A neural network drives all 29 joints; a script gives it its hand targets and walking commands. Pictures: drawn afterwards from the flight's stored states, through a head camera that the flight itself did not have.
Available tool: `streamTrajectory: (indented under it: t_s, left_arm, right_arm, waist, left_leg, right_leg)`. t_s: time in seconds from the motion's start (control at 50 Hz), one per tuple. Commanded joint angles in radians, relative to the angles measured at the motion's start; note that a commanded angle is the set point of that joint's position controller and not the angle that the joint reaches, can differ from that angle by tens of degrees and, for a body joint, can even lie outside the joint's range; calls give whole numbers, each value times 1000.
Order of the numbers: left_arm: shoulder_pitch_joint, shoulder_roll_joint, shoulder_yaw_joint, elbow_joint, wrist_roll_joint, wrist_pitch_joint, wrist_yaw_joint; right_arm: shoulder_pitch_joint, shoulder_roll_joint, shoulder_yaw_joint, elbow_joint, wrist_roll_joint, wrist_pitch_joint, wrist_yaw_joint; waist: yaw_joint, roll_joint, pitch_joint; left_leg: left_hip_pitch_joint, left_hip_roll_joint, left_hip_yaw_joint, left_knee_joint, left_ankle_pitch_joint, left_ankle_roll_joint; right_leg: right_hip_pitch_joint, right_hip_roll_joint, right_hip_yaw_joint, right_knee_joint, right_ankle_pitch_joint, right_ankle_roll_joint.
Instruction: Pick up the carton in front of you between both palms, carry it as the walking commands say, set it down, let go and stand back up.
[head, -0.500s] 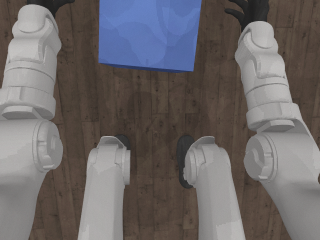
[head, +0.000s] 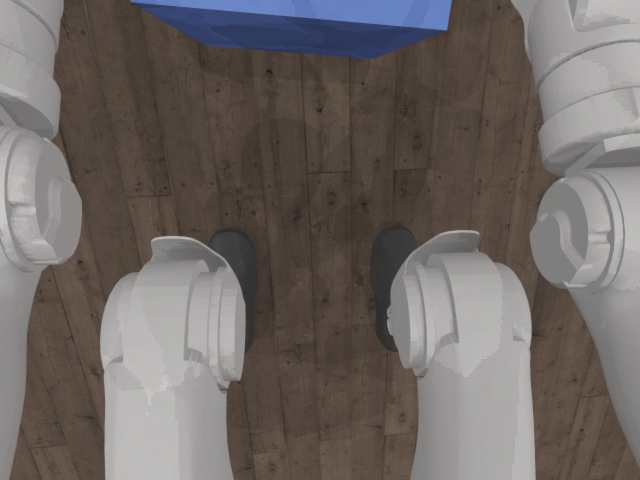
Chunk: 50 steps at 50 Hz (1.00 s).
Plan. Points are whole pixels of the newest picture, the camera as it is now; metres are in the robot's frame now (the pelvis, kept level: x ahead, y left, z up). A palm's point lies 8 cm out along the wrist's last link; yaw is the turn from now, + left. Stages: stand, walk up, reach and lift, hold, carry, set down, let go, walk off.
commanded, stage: reach and lift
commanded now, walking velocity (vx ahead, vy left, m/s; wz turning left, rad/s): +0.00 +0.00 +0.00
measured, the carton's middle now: out of the picture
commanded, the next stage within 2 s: none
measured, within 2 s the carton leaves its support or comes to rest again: leaves its support in 0.76 s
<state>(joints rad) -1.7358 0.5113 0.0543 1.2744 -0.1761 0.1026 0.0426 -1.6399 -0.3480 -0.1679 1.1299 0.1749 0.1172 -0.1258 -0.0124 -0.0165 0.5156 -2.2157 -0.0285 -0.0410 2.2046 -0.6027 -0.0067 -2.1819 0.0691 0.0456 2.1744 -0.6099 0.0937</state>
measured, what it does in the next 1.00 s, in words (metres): stands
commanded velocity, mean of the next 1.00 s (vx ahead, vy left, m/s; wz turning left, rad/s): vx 0.00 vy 0.00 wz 0.00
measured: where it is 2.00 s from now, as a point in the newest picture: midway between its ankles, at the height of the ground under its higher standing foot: (316, 310)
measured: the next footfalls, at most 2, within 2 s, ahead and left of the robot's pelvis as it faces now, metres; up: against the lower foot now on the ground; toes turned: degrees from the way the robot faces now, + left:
none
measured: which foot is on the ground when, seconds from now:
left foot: down 0.00-1.00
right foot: down 0.00-1.00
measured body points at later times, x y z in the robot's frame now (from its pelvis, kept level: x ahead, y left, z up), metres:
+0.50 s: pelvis +0.00 -0.01 -0.01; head +0.39 +0.01 +0.20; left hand +0.59 +0.18 -0.19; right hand +0.59 -0.13 -0.19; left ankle +0.10 +0.12 -0.34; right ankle +0.11 -0.14 -0.34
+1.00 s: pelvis +0.00 -0.01 +0.03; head +0.32 +0.04 +0.34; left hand +0.55 +0.19 -0.07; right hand +0.56 -0.11 -0.06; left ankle +0.10 +0.12 -0.34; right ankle +0.11 -0.14 -0.34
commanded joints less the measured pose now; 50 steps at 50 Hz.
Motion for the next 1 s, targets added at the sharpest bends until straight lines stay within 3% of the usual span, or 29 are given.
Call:
streamTrajectory:
  t_s: [0.0,0.06,0.12,0.2,0.28,0.34,0.38,0.42,0.48,0.56,0.66,0.72,0.78,0.86,0.92,0.98]
  left_arm:
    - [-249,59,-1,-95,-9,-20,8]
    - [-206,44,7,-141,-9,-25,12]
    - [-181,23,15,-146,-10,-29,11]
    - [-207,4,15,-172,-10,-33,7]
    - [-275,-69,-16,-178,-10,-22,-6]
    - [-366,-331,-28,-162,25,10,-75]
    - [-431,-646,-45,-156,76,43,-171]
    - [-425,-881,-48,-194,95,80,-263]
    - [-352,-987,-41,-257,94,107,-319]
    - [-370,-1059,-90,-348,53,124,-328]
    - [-500,-1128,-233,-595,-53,151,-282]
    - [-493,-1207,-295,-758,-65,195,-239]
    - [-404,-1319,-314,-822,-43,244,-218]
    - [-292,-1413,-299,-694,26,282,-232]
    - [-190,-1437,-161,-500,122,297,-250]
    - [-214,-1439,-44,-483,194,281,-252]
  right_arm:
    - [-231,-115,3,-49,8,-32,14]
    - [-175,-106,-16,-49,-22,-42,6]
    - [-166,-92,-24,-64,-40,-51,-2]
    - [-225,-57,-13,-116,-24,-54,-10]
    - [-315,68,64,-139,16,-36,-5]
    - [-437,382,112,-133,-10,2,55]
    - [-486,699,110,-117,-71,37,135]
    - [-495,887,107,-142,-93,74,214]
    - [-475,959,99,-194,-88,93,271]
    - [-496,1012,135,-273,-60,105,282]
    - [-635,1054,302,-504,40,129,243]
    - [-587,1131,353,-598,77,168,227]
    - [-475,1191,347,-622,46,212,244]
    - [-409,1249,296,-530,-49,246,287]
    - [-362,1233,174,-417,-153,255,306]
    - [-321,1261,49,-334,-219,252,312]
  waist:
    - [11,73,-1339]
    - [-11,60,-1389]
    - [-18,43,-1355]
    - [12,44,-1306]
    - [51,13,-1244]
    - [68,-38,-1165]
    - [61,-31,-1084]
    - [66,-16,-1031]
    - [83,20,-1065]
    - [75,8,-1183]
    - [64,24,-1712]
    - [59,46,-2131]
    - [31,85,-2290]
    - [20,111,-1993]
    - [23,89,-1623]
    - [8,100,-1495]
  left_leg:
    - [805,1,25,-133,566,-29]
    - [819,-6,26,-120,629,-30]
    - [735,-13,31,-114,606,-29]
    - [620,-15,47,-125,500,-30]
    - [528,-16,74,-146,372,-25]
    - [450,-24,88,-156,250,-18]
    - [409,-41,104,-149,192,-13]
    - [394,-55,122,-144,191,-2]
    - [426,-57,120,-135,275,5]
    - [501,-56,102,-125,366,9]
    - [854,-72,100,-105,613,6]
    - [1118,-91,100,-135,792,-8]
    - [1252,-102,91,-173,854,-25]
    - [968,-102,118,-272,593,-44]
    - [759,-107,114,-359,389,-35]
    - [680,-116,126,-443,255,-27]
  right_leg:
    - [447,-10,-154,-73,411,-22]
    - [455,-3,-158,-74,465,-20]
    - [453,-1,-144,-77,489,-24]
    - [491,1,-118,-88,466,-30]
    - [594,13,-102,-101,405,-36]
    - [662,32,-102,-106,332,-45]
    - [656,51,-106,-108,284,-54]
    - [599,65,-109,-103,256,-59]
    - [539,75,-117,-94,286,-64]
    - [542,72,-132,-73,358,-73]
    - [695,70,-158,-63,528,-70]
    - [750,86,-189,-90,623,-59]
    - [643,105,-205,-144,595,-59]
    - [555,100,-179,-243,435,-76]
    - [442,103,-172,-321,287,-69]
    - [414,104,-177,-386,199,-78]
